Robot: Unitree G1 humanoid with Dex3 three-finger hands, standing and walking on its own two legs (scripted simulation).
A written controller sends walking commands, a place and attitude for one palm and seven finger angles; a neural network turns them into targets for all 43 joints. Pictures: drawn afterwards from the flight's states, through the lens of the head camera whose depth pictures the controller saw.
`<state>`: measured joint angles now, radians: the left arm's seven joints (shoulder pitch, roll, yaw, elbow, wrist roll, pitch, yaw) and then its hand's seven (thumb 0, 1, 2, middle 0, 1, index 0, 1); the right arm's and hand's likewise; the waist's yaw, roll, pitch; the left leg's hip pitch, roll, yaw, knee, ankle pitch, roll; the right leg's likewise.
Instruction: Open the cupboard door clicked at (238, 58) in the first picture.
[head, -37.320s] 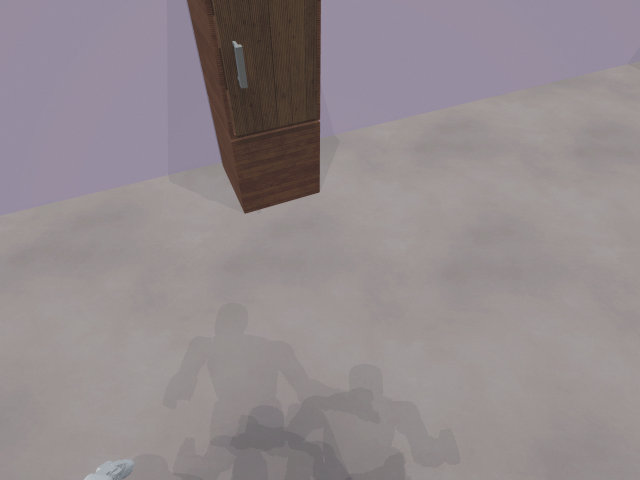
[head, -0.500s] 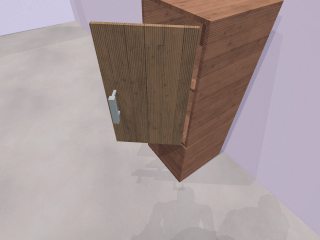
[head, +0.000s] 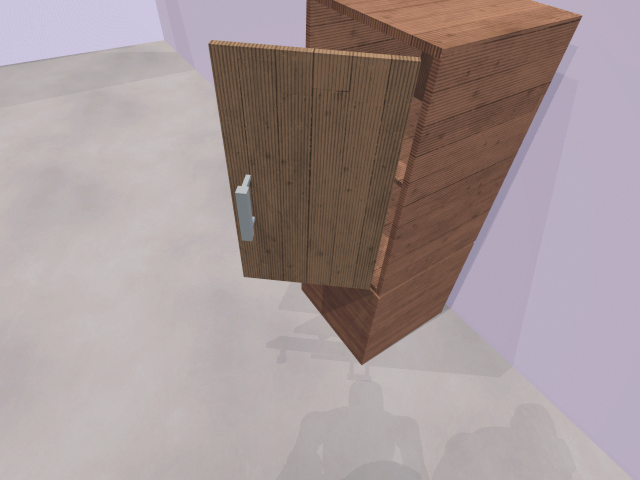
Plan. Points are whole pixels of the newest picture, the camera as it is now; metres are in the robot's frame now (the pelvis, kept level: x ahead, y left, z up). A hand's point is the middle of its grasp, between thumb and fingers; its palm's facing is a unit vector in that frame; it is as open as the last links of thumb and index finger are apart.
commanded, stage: shuffle to correct the standing spot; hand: left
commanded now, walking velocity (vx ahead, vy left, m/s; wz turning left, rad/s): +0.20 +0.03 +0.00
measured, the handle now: (247, 208) +0.65 +0.20 -0.07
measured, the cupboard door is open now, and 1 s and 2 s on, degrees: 50 50 50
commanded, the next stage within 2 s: come to a stop and stand still in 0.42 s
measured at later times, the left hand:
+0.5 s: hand out of the picture +0.11 +0.17 -0.17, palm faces +0.02 -0.98 -0.21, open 7.3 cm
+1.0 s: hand out of the picture +0.12 +0.20 -0.18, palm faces +0.02 -0.98 -0.18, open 7.4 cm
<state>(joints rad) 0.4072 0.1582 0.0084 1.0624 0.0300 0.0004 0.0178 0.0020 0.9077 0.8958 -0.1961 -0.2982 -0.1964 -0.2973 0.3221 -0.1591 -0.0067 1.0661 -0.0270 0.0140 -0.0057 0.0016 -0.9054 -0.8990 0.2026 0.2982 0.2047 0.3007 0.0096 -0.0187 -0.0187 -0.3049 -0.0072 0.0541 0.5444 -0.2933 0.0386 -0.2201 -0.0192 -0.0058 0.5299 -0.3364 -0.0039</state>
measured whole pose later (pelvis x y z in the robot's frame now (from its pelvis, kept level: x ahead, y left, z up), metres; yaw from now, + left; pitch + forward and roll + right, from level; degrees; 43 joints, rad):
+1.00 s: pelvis +0.10 +0.02 -0.01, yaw -2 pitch +0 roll -1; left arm 0.29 0.16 0.05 1.00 0.03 0.04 0.03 0.00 0.91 0.90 -0.20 -0.30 -0.20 -0.30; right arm 0.11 -0.12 -0.02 0.96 -0.03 0.00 -0.04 0.00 -0.91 -0.90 0.20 0.30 0.21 0.30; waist 0.02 -0.02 0.06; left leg -0.41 0.04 0.11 0.49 -0.09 0.05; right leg -0.35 -0.02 -0.05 0.89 -0.51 0.01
